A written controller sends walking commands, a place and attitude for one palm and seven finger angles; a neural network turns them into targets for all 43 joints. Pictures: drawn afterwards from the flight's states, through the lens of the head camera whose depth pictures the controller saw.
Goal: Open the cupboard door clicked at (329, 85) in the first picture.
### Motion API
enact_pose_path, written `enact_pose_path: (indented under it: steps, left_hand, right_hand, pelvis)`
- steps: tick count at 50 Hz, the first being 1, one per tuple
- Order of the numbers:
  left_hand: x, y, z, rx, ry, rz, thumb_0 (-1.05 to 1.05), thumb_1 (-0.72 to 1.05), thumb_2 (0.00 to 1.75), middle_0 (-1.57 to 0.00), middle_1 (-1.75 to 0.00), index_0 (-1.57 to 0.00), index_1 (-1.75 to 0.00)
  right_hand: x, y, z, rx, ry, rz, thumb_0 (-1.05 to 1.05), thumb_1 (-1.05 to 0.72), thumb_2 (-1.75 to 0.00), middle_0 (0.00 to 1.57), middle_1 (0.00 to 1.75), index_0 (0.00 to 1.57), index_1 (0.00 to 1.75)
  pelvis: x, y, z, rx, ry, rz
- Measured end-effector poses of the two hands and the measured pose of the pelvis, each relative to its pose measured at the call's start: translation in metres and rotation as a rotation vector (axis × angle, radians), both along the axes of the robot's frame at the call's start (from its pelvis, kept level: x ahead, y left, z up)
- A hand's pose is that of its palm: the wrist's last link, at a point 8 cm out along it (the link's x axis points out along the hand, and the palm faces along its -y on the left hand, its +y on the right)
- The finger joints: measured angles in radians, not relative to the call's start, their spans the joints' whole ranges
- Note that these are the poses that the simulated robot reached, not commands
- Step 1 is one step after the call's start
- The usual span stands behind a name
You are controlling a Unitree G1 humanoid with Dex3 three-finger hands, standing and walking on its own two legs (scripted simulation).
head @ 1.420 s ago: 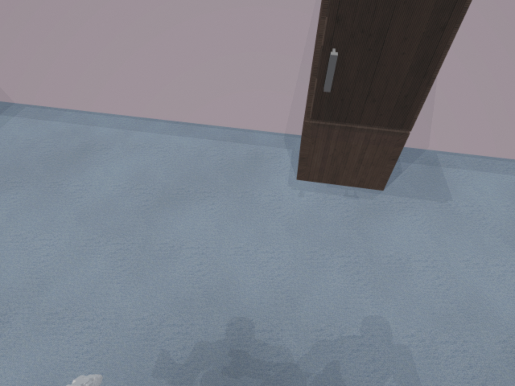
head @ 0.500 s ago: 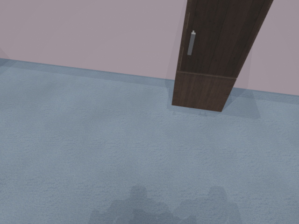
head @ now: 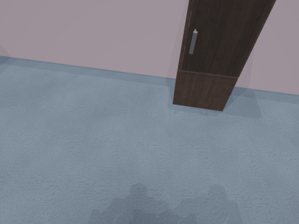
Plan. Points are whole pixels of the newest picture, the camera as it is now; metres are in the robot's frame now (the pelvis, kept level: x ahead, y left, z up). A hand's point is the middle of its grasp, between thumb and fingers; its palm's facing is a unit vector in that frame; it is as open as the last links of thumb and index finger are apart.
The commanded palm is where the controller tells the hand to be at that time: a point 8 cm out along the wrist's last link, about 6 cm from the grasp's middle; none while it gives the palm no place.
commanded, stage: look at it before walking up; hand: left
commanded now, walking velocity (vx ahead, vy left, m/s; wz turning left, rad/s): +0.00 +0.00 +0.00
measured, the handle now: (193, 41) +1.25 -0.22 -0.11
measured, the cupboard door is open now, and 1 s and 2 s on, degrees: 0 0 0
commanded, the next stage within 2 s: walk to a spot facing it in 0.02 s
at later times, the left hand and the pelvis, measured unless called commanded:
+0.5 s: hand out of the picture +0.06 +0.19 -0.18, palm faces -0.13 -0.95 -0.27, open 7.4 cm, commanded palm none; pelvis -0.01 -0.02 -0.03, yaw -10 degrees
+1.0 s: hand out of the picture +0.13 +0.20 -0.19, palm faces -0.26 -0.94 -0.19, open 7.4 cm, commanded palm none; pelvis +0.09 +0.00 -0.02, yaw -23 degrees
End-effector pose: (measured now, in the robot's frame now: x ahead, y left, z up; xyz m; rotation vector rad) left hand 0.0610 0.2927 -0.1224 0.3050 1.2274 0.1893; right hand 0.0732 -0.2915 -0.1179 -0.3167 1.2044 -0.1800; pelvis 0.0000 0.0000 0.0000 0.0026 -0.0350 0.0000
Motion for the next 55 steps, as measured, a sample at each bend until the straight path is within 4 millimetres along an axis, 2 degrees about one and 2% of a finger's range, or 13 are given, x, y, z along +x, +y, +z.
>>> enact_pose_path:
  steps: [10,14,21,27,33,38,43,48,51,55]
  left_hand:
    - [0.002,0.001,0.001,0.004,0.002,-0.001,0.01,0.9,0.9,-0.2,-0.3,-0.2,-0.3]
    - [0.001,-0.005,-0.004,0.0,0.023,-0.011,0.01,0.9,0.9,-0.2,-0.3,-0.2,-0.3]
    - [0.0,-0.034,-0.021,-0.047,0.065,-0.07,0.01,0.91,0.9,-0.2,-0.3,-0.2,-0.3]
    - [-0.005,-0.068,-0.027,-0.066,0.049,-0.099,0.01,0.91,0.9,-0.2,-0.3,-0.2,-0.3]
    - [-0.022,-0.089,-0.012,-0.097,0.112,-0.101,0.01,0.9,0.9,-0.2,-0.3,-0.2,-0.3]
    - [-0.016,-0.089,-0.007,-0.107,0.159,-0.126,0.01,0.9,0.9,-0.2,-0.3,-0.2,-0.3]
    - [0.007,-0.077,-0.01,-0.108,0.179,-0.144,0.01,0.9,0.9,-0.2,-0.3,-0.2,-0.3]
    - [0.05,-0.057,-0.024,-0.112,0.194,-0.174,0.01,0.9,0.9,-0.2,-0.3,-0.2,-0.3]
    - [0.091,-0.045,-0.039,-0.113,0.199,-0.222,0.01,0.9,0.9,-0.2,-0.3,-0.2,-0.3]
    - [0.168,-0.049,-0.036,-0.116,0.148,-0.327,0.01,0.91,0.9,-0.2,-0.3,-0.2,-0.3]
  right_hand:
    - [0.005,0.0,0.0,-0.001,-0.012,-0.001,0.01,-0.9,-0.9,0.21,0.3,0.2,0.3]
    - [0.001,0.005,-0.004,0.006,-0.029,-0.036,0.01,-0.9,-0.9,0.2,0.3,0.2,0.3]
    - [-0.028,0.019,-0.024,0.071,-0.036,-0.127,0.0,-0.9,-0.9,0.2,0.3,0.2,0.3]
    - [-0.059,0.013,-0.051,0.133,0.01,-0.197,0.01,-0.9,-0.9,0.21,0.3,0.2,0.3]
    - [-0.063,0.005,-0.031,0.145,0.009,-0.242,0.01,-0.9,-0.9,0.2,0.3,0.2,0.3]
    - [-0.051,-0.002,-0.017,0.12,-0.032,-0.289,0.01,-0.9,-0.9,0.2,0.3,0.2,0.3]
    - [-0.019,0.001,-0.008,0.092,-0.077,-0.311,0.01,-0.9,-0.9,0.2,0.3,0.2,0.3]
    - [0.03,0.014,0.0,0.062,-0.165,-0.323,0.01,-0.91,-0.9,0.2,0.3,0.2,0.3]
    - [0.048,0.023,0.0,0.03,-0.23,-0.351,0.01,-0.9,-0.9,0.2,0.3,0.2,0.3]
    - [0.037,0.043,0.004,0.037,-0.204,-0.442,0.0,-0.9,-0.9,0.2,0.3,0.2,0.3]
  pelvis:
    - [0.001,0.0,0.0,0.0,0.001,-0.01]
    - [-0.001,0.0,-0.003,0.002,0.008,-0.047]
    - [-0.011,-0.007,-0.015,0.029,0.014,-0.124]
    - [-0.014,-0.024,-0.028,0.019,0.012,-0.177]
    - [-0.002,-0.03,-0.008,0.022,0.037,-0.224]
    - [0.017,-0.029,0.0,0.027,0.057,-0.272]
    - [0.043,-0.021,0.0,0.015,0.065,-0.319]
    - [0.079,-0.005,-0.007,0.003,0.062,-0.374]
    - [0.101,0.004,-0.017,-0.004,0.052,-0.425]
    - [0.126,0.005,-0.01,-0.007,0.04,-0.49]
